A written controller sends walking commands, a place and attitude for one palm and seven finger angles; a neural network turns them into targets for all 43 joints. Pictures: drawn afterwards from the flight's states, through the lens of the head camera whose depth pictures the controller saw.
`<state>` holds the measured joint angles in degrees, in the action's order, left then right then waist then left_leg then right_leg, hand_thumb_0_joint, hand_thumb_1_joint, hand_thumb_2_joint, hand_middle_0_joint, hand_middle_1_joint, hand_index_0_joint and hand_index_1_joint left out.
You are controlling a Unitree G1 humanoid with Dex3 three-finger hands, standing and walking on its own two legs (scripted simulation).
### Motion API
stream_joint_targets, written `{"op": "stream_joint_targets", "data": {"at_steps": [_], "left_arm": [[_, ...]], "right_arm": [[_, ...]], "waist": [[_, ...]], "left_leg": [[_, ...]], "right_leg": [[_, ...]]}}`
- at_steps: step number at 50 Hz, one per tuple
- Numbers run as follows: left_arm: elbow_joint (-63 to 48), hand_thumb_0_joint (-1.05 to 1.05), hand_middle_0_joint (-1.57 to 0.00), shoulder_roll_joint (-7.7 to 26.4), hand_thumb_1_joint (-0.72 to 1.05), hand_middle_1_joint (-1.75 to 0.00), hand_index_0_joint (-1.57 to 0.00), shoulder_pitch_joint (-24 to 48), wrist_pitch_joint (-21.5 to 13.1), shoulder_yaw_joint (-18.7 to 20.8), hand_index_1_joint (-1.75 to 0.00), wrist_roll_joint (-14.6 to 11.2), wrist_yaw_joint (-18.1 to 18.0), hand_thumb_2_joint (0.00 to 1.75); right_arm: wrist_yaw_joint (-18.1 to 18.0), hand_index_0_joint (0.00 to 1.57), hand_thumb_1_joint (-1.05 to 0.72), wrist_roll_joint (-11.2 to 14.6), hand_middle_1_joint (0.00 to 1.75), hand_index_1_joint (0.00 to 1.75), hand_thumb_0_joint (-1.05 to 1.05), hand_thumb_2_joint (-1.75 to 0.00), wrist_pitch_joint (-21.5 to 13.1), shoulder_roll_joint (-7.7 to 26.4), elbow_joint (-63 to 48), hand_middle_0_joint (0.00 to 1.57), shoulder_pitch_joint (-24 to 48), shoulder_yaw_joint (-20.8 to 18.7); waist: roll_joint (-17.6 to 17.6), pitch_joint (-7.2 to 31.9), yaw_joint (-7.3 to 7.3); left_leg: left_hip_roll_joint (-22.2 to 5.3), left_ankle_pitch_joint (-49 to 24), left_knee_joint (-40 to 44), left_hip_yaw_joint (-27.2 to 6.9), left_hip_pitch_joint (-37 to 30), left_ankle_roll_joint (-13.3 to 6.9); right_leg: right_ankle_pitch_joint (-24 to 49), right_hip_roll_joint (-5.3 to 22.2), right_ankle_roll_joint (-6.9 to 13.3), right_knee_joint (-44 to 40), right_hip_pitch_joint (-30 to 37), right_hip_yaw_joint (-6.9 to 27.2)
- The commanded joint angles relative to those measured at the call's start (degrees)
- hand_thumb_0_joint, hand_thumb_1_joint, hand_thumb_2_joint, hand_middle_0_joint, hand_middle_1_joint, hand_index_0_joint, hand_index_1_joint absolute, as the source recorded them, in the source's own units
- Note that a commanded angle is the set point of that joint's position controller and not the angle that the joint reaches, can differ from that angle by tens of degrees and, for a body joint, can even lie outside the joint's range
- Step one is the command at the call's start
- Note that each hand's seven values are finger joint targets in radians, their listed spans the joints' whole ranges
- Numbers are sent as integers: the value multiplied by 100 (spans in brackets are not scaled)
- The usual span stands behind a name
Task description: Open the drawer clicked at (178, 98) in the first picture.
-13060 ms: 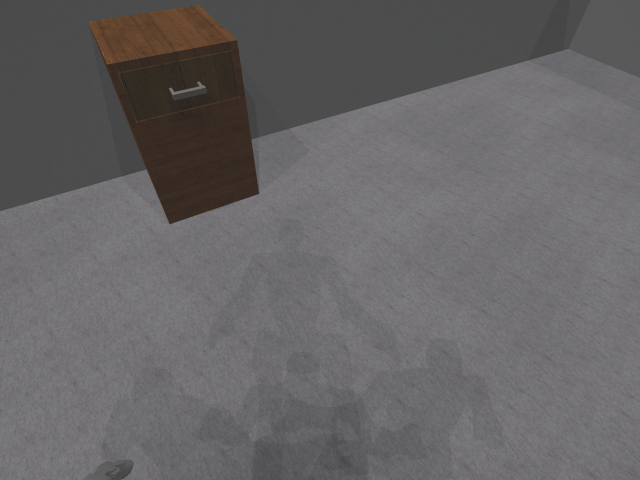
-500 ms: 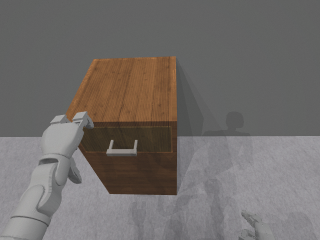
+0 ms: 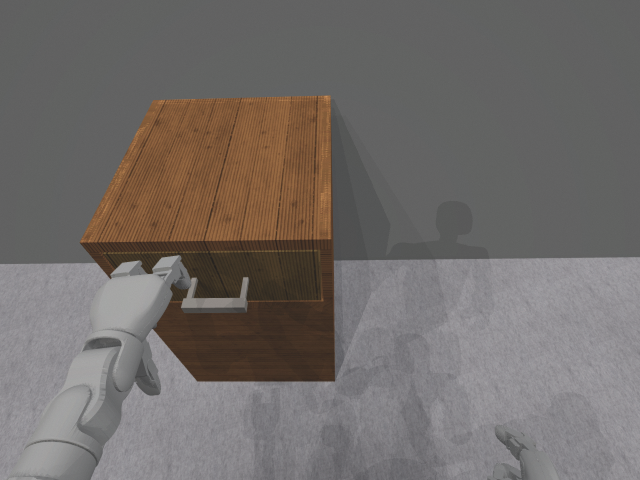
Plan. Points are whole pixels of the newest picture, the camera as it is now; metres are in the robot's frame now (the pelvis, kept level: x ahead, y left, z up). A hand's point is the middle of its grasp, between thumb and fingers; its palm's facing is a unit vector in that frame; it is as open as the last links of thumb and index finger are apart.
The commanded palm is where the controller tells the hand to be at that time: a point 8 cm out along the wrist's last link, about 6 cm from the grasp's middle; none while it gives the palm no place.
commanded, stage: move the hooked fingers above the handle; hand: left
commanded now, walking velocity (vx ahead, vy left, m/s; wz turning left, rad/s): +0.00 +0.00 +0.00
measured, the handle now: (217, 294) +0.45 +0.25 -0.16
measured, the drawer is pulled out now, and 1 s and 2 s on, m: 0.00 0.00 0.00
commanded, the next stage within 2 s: none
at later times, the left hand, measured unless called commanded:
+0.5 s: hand (201, 314) +0.35 +0.22 -0.05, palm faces -0.08 -0.12 -0.99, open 13.8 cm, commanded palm +0.33 +0.25 +0.01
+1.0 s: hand (233, 290) +0.41 +0.19 -0.09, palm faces +0.12 -0.14 -0.98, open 13.8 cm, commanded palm +0.38 +0.24 -0.05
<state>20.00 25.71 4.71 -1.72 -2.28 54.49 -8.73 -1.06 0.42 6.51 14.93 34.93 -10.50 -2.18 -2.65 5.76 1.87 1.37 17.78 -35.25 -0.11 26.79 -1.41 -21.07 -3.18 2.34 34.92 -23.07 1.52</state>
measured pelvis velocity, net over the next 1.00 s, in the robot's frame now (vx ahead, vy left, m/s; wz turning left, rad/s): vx -0.04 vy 0.03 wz -0.02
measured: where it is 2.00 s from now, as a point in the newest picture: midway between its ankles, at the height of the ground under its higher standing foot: outside the picture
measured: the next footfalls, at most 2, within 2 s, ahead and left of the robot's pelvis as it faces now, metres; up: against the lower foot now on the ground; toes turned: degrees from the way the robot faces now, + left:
none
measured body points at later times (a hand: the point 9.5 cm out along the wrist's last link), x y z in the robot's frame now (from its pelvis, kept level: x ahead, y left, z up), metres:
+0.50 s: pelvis -0.01 +0.02 -0.03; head +0.05 +0.02 +0.42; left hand +0.34 +0.22 +0.01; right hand +0.10 -0.24 -0.15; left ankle -0.01 +0.11 -0.73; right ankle -0.05 -0.10 -0.73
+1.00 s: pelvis -0.04 +0.03 -0.08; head +0.06 +0.05 +0.36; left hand +0.40 +0.20 -0.03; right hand +0.01 -0.25 -0.19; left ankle -0.01 +0.11 -0.73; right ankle -0.05 -0.10 -0.73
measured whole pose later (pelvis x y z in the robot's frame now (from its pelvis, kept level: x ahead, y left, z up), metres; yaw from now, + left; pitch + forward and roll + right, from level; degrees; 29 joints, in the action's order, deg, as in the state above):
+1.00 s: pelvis -0.04 +0.03 -0.08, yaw -1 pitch +25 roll -4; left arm 51.0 20.9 34.9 -11.0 -1.8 68.3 -33.3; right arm -0.6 -3.9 7.2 14.4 38.8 -15.7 -3.5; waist -2.4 13.3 -6.6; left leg 1.1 26.4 -65.1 -0.1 63.6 -3.6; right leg -29.2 -3.7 0.4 62.5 -58.3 -0.2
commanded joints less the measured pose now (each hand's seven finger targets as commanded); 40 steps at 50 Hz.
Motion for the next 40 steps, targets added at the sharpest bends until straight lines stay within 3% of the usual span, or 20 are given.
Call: {"op": "stream_joint_targets", "data": {"at_steps": [1,2,5,7,8,13,14,17,18,19,20,22,23,25,27,30,33,34,37,40], "left_arm": [[-1503,0,-30,1576,-50,-120,-30,1556,-758,1029,-120,158,-520,30],[-1594,0,-30,1910,-50,-120,-30,1532,-876,1420,-120,211,-721,30],[-1434,0,-30,1654,-50,-120,-30,1271,-911,1504,-120,439,-1329,30],[-944,0,-30,1564,-50,-120,-30,1059,-611,1557,-120,498,-1610,30],[-738,0,-30,1318,-50,-120,-30,1025,-405,1323,-120,486,-1669,30],[261,0,-30,861,-50,-120,-30,1504,423,463,-120,369,-1325,30],[197,0,-30,533,-50,-120,-30,1880,447,10,-120,351,-1167,30],[-111,0,-30,426,-50,-120,-30,2862,83,-313,-120,281,-842,30],[-242,0,-30,540,-50,-120,-30,3109,-155,-226,-120,356,-804,30],[-188,0,-30,533,-50,-120,-30,3235,-374,-219,-120,346,-824,30],[-268,0,-30,807,-50,-120,-30,3482,-643,70,-120,453,-917,30],[-142,0,-30,1254,-50,-120,-30,3572,-1021,650,-120,676,-1273,30],[45,0,-30,1250,-50,-120,-30,3505,-1108,780,-120,865,-1514,30],[621,0,-30,1438,-50,-120,-30,3071,-990,1266,-120,1059,-2003,30],[1273,0,-30,1483,-50,-120,-30,2812,-526,1450,-120,1125,-2417,30],[2169,0,-30,1019,-50,-120,-30,2901,376,905,-120,1037,-2622,30],[2524,0,-30,675,-50,-120,-30,3106,979,365,-120,845,-2257,30],[2387,0,-30,560,-50,-120,-30,3604,1005,100,-120,764,-2036,30],[1559,0,-30,-121,-50,-120,-30,5036,412,-719,-120,433,-1357,30],[1115,0,-30,155,-50,-120,-30,5531,-628,-616,-120,482,-1091,30]], "right_arm": [[-108,20,-90,-103,30,30,0,-90,-265,592,-692,20,239,-320],[-121,20,-90,-141,30,30,0,-90,-253,602,-637,20,221,-345],[-31,20,-90,-195,30,30,0,-90,-235,534,-610,20,217,-375],[58,20,-90,-185,30,30,0,-90,-177,559,-581,20,180,-397],[113,20,-90,-152,30,30,0,-90,-180,586,-629,20,133,-405],[113,20,-90,21,30,30,0,-90,-104,789,-617,20,-59,-416],[79,20,-90,40,30,30,0,-90,-90,775,-636,20,-61,-405],[-57,20,-90,-17,30,30,0,-90,-112,733,-580,20,-160,-415],[-77,20,-90,-50,30,30,0,-90,-138,706,-530,20,-221,-420],[-123,20,-90,-93,30,30,0,-90,-156,670,-481,20,-296,-418],[-141,20,-90,-138,30,30,0,-90,-170,644,-414,20,-327,-409],[-151,20,-90,-224,30,30,0,-90,-159,624,-313,20,-360,-415],[-119,20,-90,-269,30,30,0,-90,-137,601,-299,20,-363,-405],[-36,20,-90,-310,30,30,0,-90,-90,587,-303,20,-334,-400],[85,20,-90,-342,30,30,0,-90,-3,586,-389,20,-289,-356],[244,20,-90,-282,30,30,0,-90,105,693,-493,20,-414,-355],[247,20,-90,-140,30,30,0,-90,180,837,-576,20,-629,-393],[201,20,-90,-112,30,30,0,-90,171,884,-544,20,-659,-395],[-25,20,-90,-99,30,30,0,-90,1,808,-391,20,-746,-425],[-234,20,-90,-198,30,30,0,-90,-208,775,-93,20,-973,-431]], "waist": [[262,1713,-84],[66,1837,8],[-452,1925,27],[-259,1927,37],[-134,1862,12],[583,1814,-338],[540,1775,-494],[406,1836,-702],[219,2036,-653],[104,1940,-680],[-57,2117,-618],[-437,2275,-454],[-567,2391,-371],[-647,2359,-152],[-454,2295,5],[105,2165,-164],[470,2465,-401],[543,2534,-623],[481,2587,-1143],[-47,2659,-1099]], "left_leg": [[142,-2319,-265,127,-718,-249],[129,-2419,-350,97,-701,-232],[99,-2675,-617,59,-669,-160],[92,-2543,-722,47,-379,-112],[93,-2418,-741,94,-313,-108],[27,-1811,-669,169,-64,-140],[14,-1738,-657,140,-162,-160],[-40,-1704,-721,29,-461,-220],[-42,-1785,-787,14,-617,-233],[-43,-1770,-832,-26,-612,-242],[-75,-1846,-923,-88,-652,-214],[-94,-1965,-1147,-174,-540,-163],[-101,-2029,-1257,-207,-463,-123],[-101,-2047,-1432,-220,-19,-40],[-51,-1958,-1471,-184,506,20],[-34,-1400,-1435,-1,927,-9],[-71,-1224,-1293,40,757,-78],[-130,-1194,-1273,2,628,-110],[-241,-990,-1401,-208,116,-187],[-222,-864,-1626,-308,-70,-209]], "right_leg": [[3561,220,-52,4,666,282],[3498,204,2,100,640,324],[3253,118,88,399,47,175],[3017,76,123,537,-107,107],[3008,52,96,529,-155,52],[2565,43,-18,358,-229,34],[2425,52,-31,316,-352,7],[2061,72,-14,277,-605,11],[1982,72,-17,336,-769,11],[1865,59,13,401,-893,-26],[1704,58,35,545,-1137,-61],[1474,39,110,884,-1508,-154],[1385,8,133,1073,-1757,-221],[1283,-26,201,1343,-2005,-307],[1283,-54,221,1496,-1961,-316],[1154,-83,140,1349,-1878,-302],[1207,-97,73,1134,-1528,-273],[1224,-80,29,1053,-1562,-255],[890,-12,-32,965,-2031,-207],[501,4,35,1229,-2673,-210]]}}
